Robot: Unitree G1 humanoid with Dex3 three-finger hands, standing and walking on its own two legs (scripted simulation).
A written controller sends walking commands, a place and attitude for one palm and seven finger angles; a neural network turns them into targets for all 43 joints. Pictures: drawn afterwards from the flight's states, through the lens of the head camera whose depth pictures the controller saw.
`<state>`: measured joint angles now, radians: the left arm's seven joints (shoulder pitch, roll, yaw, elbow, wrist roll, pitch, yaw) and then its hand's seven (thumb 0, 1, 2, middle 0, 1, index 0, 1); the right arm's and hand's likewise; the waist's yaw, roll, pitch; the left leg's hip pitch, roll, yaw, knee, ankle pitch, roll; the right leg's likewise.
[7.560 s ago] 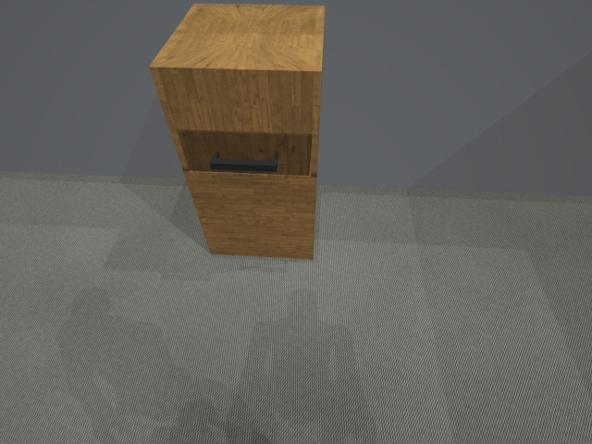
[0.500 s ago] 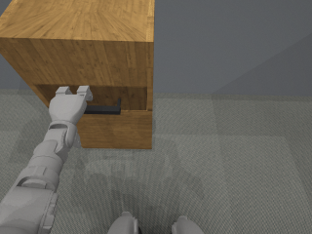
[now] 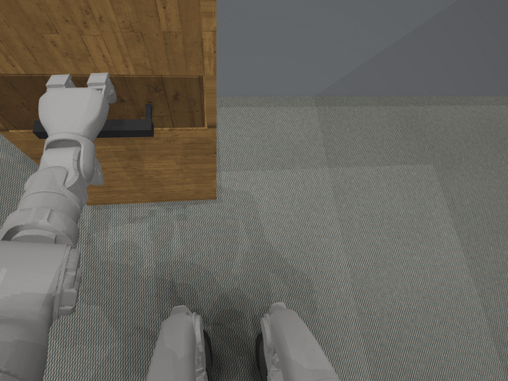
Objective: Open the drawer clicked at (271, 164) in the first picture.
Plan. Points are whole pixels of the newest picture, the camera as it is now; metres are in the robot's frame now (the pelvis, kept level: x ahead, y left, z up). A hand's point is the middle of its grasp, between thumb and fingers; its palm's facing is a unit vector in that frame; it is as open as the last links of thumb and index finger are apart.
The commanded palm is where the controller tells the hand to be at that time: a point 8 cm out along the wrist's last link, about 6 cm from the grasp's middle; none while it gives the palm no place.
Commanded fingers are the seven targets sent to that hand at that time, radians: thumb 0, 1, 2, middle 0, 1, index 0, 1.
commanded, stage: move the hooked fingers above the handle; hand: left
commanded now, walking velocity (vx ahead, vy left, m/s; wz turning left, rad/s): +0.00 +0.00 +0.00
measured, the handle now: (97, 119) +0.58 +0.24 -0.09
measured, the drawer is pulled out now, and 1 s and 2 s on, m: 0.00 0.00 0.00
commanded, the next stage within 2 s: lower the fingers behind the handle in 1.96 s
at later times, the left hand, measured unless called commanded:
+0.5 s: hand (88, 128) +0.52 +0.23 -0.03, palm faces -0.11 -0.03 -0.99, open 13.8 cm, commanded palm +0.52 +0.21 +0.02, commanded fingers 0.00 -0.50 0.30 -0.30 -1.20 -0.30 -1.20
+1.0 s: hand (91, 128) +0.52 +0.22 -0.03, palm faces -0.09 -0.04 -0.99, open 13.8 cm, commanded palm +0.52 +0.20 +0.02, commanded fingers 0.00 -0.50 0.30 -0.30 -1.20 -0.30 -1.20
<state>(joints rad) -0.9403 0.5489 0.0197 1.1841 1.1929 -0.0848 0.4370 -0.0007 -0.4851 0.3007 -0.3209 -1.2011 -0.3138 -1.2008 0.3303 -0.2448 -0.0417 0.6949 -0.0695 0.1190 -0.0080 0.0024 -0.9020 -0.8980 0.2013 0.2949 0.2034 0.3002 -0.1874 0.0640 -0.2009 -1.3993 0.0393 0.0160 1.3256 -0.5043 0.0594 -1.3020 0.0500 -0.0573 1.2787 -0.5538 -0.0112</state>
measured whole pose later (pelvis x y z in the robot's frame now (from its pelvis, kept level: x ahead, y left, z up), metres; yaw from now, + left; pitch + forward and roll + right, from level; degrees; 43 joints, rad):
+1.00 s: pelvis +0.00 +0.00 +0.00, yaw +0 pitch +32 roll -5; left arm -0.92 0.54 -0.01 1.11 1.15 -0.09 0.37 0.00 -0.49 0.30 -0.32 -1.20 -0.31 -1.20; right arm 0.31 -0.23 -0.02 0.68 -0.05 0.11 -0.01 0.00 -0.90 -0.90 0.20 0.29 0.20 0.30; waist -0.17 0.07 -0.19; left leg -1.37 0.04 0.00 1.32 -0.51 0.05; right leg -1.27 0.06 -0.07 1.26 -0.56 -0.02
